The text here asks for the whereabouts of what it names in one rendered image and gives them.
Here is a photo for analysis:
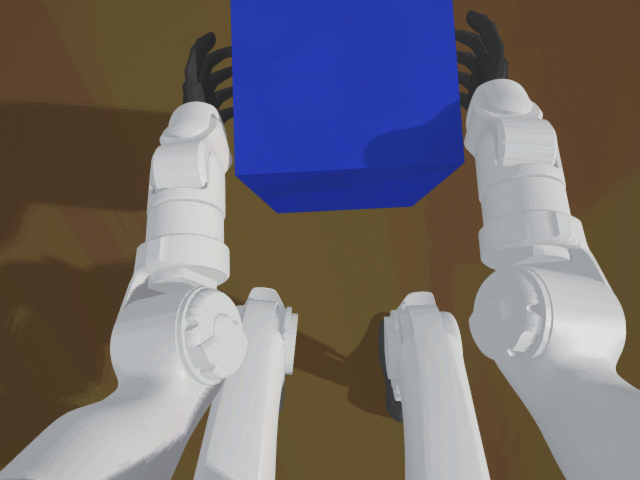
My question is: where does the robot left forearm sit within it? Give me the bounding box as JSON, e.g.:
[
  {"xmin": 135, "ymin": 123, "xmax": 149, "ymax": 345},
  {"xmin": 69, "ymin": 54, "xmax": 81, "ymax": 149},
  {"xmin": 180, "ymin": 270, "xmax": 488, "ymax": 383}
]
[{"xmin": 110, "ymin": 101, "xmax": 233, "ymax": 356}]

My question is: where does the left robot upper arm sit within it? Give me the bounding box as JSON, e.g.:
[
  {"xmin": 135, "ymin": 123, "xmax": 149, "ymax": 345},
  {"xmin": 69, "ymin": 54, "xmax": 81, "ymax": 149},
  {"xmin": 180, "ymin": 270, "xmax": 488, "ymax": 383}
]
[{"xmin": 0, "ymin": 286, "xmax": 248, "ymax": 480}]

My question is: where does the carton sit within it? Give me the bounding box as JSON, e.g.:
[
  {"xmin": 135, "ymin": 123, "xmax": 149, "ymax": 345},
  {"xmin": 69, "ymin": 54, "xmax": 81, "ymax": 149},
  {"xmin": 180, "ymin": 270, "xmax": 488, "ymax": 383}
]
[{"xmin": 231, "ymin": 0, "xmax": 465, "ymax": 213}]

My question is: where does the left robot hand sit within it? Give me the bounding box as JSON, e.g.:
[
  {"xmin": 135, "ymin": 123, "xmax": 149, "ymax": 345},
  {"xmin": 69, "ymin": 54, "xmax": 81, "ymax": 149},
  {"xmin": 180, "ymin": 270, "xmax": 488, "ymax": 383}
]
[{"xmin": 182, "ymin": 32, "xmax": 233, "ymax": 124}]

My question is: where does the right robot shin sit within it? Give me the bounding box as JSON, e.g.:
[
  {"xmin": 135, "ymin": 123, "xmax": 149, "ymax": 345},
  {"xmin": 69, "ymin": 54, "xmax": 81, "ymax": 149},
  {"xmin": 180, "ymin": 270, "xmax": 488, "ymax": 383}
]
[{"xmin": 391, "ymin": 292, "xmax": 463, "ymax": 401}]

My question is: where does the right robot hand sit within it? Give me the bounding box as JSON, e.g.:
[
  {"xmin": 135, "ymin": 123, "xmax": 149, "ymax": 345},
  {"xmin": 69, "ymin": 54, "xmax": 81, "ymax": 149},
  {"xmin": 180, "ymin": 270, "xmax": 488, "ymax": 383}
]
[{"xmin": 455, "ymin": 10, "xmax": 509, "ymax": 112}]

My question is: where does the right robot upper arm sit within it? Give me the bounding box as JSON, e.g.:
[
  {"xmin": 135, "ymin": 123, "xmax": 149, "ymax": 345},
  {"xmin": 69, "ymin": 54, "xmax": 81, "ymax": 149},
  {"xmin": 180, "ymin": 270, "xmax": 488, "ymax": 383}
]
[{"xmin": 469, "ymin": 265, "xmax": 640, "ymax": 480}]

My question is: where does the robot right forearm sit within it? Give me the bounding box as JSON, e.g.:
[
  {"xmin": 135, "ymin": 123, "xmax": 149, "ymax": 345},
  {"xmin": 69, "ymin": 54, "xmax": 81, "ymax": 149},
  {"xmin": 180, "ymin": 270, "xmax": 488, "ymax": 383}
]
[{"xmin": 464, "ymin": 79, "xmax": 614, "ymax": 293}]

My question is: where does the robot left thigh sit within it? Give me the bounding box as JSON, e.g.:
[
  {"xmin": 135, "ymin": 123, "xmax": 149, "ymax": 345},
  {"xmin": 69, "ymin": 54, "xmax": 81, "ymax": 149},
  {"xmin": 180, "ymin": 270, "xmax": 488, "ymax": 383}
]
[{"xmin": 193, "ymin": 299, "xmax": 298, "ymax": 480}]

